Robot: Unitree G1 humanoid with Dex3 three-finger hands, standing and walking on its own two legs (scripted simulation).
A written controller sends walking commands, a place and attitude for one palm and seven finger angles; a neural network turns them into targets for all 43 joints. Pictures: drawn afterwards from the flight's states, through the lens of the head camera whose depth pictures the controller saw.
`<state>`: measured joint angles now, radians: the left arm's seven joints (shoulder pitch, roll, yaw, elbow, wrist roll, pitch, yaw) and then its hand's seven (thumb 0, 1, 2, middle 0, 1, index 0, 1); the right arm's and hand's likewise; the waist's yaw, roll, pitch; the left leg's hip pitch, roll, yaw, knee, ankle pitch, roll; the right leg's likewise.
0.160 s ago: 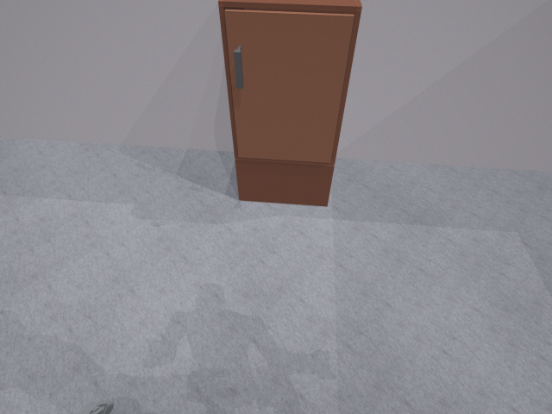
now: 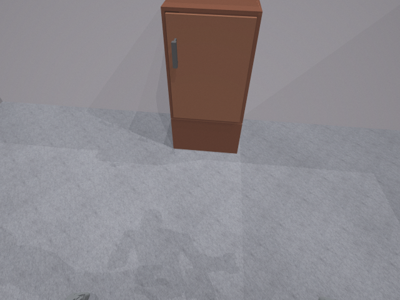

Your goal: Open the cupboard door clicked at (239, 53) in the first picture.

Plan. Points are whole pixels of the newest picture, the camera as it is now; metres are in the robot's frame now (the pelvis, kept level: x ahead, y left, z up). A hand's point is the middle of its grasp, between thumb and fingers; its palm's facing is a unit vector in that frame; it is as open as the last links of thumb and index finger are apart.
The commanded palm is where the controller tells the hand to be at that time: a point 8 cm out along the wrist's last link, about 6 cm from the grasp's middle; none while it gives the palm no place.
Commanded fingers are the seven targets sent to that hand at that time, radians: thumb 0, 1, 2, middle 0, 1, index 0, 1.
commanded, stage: stand and wait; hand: left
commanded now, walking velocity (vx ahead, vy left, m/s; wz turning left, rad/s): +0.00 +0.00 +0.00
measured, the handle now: (175, 53) +1.20 +0.20 -0.04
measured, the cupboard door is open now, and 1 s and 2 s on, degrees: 0 0 0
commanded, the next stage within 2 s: look at it before walking up in 0.66 s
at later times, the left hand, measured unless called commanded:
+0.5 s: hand out of the picture +0.05 +0.24 -0.15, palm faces -0.02 -0.94 -0.34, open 7.4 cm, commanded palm none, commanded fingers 0.00 0.90 0.90 -0.20 -0.30 -0.20 -0.30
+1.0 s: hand out of the picture +0.06 +0.24 -0.15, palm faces -0.03 -0.94 -0.33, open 7.4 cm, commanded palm none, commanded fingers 0.00 0.90 0.90 -0.20 -0.30 -0.20 -0.30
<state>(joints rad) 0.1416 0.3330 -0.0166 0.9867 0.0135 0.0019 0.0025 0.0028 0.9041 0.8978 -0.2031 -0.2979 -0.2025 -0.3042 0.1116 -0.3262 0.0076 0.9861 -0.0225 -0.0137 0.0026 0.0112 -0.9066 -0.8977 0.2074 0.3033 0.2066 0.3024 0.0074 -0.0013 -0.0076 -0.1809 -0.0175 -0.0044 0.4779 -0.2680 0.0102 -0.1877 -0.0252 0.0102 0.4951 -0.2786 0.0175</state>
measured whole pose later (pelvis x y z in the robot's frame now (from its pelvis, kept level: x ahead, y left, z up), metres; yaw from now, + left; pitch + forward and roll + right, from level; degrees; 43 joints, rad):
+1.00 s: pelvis -0.01 -0.01 +0.01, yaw +0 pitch -2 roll +0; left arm 0.15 0.33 -0.01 1.08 0.02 -0.01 0.00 0.00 0.90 0.90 -0.20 -0.30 -0.20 -0.30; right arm 0.13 -0.34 0.00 1.11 -0.02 -0.02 0.00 0.01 -0.91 -0.90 0.21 0.30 0.21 0.30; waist 0.00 0.00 0.02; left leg -0.15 0.00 -0.01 0.38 -0.19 -0.01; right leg -0.16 -0.01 0.01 0.40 -0.20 0.00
